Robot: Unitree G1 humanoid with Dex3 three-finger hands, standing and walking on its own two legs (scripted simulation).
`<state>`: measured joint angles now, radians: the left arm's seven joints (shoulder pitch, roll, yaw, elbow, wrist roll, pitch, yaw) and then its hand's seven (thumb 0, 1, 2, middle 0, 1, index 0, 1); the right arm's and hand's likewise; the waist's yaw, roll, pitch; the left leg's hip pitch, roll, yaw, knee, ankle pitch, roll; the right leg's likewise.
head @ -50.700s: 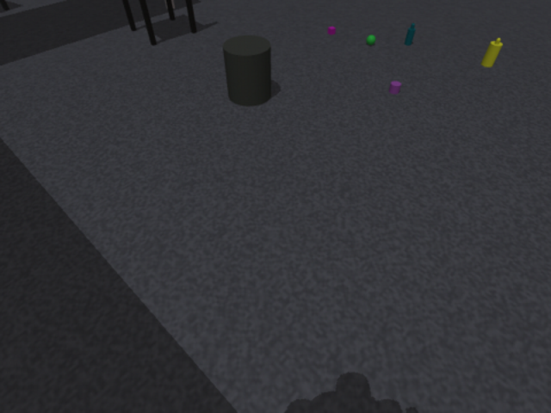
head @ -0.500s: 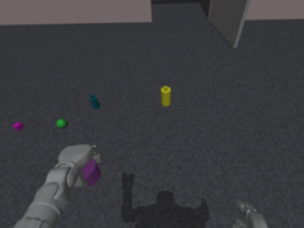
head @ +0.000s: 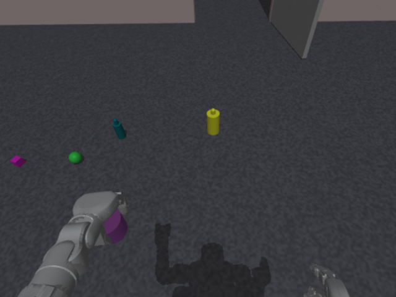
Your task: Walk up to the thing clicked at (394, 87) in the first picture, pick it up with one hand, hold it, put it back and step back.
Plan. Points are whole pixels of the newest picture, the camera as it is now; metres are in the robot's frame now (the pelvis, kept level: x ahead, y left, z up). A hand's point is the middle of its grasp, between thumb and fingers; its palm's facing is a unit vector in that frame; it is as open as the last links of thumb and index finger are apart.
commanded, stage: crouch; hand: left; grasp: from above
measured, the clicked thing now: (109, 225) +0.31 +0.24 -0.09
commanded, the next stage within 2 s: lower in 1.74 s
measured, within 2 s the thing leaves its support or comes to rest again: neither
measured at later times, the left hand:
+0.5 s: hand (116, 239) +0.33 +0.28 -0.26, palm faces -0.43 +0.03 -0.90, open 9.2 cm
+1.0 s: hand (125, 250) +0.37 +0.32 -0.48, palm faces -0.45 -0.02 -0.89, open 9.1 cm
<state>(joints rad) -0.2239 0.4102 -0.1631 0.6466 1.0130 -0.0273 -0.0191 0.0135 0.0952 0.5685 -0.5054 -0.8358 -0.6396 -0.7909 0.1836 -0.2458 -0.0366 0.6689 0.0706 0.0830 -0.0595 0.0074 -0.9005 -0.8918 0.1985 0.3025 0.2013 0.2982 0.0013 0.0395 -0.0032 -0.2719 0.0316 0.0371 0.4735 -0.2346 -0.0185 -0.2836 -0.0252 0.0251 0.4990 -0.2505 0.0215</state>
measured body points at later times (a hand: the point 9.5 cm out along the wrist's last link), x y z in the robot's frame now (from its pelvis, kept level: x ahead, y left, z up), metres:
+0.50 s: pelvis -0.05 +0.01 -0.15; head +0.09 +0.04 +0.27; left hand +0.35 +0.28 -0.21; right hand +0.02 -0.28 -0.27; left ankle +0.00 +0.13 -0.74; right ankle +0.00 -0.13 -0.74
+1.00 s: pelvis -0.08 +0.02 -0.32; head +0.15 +0.08 +0.06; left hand +0.39 +0.32 -0.42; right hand -0.03 -0.26 -0.43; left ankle +0.00 +0.13 -0.74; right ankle +0.00 -0.13 -0.74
